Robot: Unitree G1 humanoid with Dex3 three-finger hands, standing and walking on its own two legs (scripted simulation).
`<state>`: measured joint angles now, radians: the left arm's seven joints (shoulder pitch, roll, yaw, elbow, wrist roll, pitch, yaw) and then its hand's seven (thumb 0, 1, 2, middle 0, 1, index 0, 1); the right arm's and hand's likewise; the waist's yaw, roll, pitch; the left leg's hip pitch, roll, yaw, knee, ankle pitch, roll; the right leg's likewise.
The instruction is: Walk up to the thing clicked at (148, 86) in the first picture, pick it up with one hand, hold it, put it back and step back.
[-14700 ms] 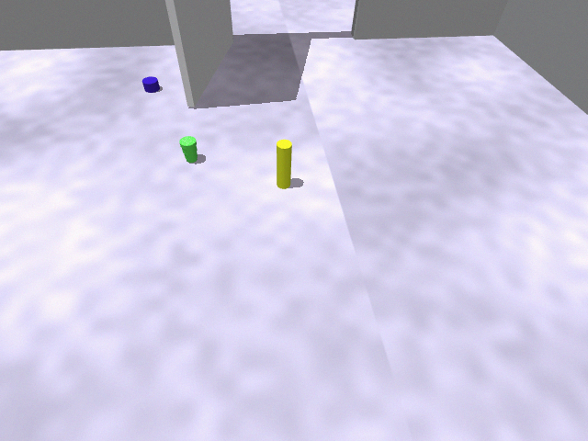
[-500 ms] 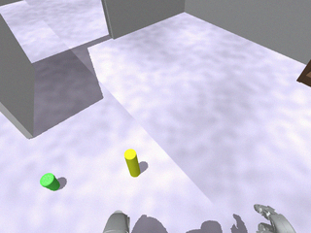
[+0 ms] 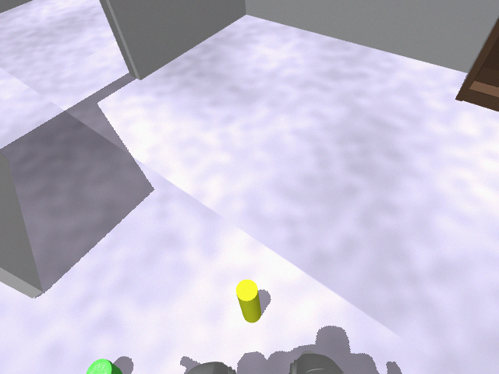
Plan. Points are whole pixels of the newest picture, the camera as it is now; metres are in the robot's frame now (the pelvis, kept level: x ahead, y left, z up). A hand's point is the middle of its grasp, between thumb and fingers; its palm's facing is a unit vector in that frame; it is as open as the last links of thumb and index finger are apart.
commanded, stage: walk up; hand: left
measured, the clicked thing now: out of the picture +0.55 +1.29 -0.71
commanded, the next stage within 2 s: none
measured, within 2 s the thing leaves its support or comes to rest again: neither
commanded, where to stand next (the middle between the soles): +0.13 +1.23 m, yaw -29 degrees
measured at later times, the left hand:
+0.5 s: hand out of the picture +0.21 +0.53 -0.12, palm faces -0.22 -0.81 -0.55, open 7.4 cm
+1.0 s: hand out of the picture +0.26 +0.79 -0.12, palm faces -0.22 -0.75 -0.62, open 7.4 cm
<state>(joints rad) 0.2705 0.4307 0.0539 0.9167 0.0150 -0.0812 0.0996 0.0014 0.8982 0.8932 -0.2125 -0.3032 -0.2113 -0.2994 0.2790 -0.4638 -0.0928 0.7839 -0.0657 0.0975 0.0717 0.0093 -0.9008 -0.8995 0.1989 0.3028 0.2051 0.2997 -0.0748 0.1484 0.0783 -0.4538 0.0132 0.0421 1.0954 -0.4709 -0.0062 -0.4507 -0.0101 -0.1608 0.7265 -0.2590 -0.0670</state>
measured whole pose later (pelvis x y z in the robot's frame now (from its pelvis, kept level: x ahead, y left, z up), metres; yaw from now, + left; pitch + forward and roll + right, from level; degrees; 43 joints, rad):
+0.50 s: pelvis +0.08 +0.24 +0.01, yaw -8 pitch +1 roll -1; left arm 0.27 0.45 0.04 0.89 -0.01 -0.06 0.09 0.01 0.90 0.89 -0.21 -0.30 -0.21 -0.30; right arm 0.27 -0.44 -0.10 0.69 -0.09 0.06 0.06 0.00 -0.90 -0.90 0.20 0.30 0.21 0.30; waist -0.11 0.06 0.10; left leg -0.39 0.00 0.09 0.77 -0.40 0.07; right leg -0.59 0.00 -0.09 0.97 -0.42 -0.05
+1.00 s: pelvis +0.11 +0.48 -0.01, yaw -13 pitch -1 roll -1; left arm 0.28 0.50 0.07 0.91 0.00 -0.05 0.11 0.01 0.90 0.89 -0.21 -0.30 -0.21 -0.30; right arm 0.23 -0.45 -0.10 0.69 -0.08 0.06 0.06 0.00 -0.90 -0.90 0.20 0.30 0.21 0.30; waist -0.07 0.07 0.10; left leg -0.46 0.03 0.02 0.91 -0.44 0.03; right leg -0.66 -0.01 0.07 1.17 -0.49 -0.06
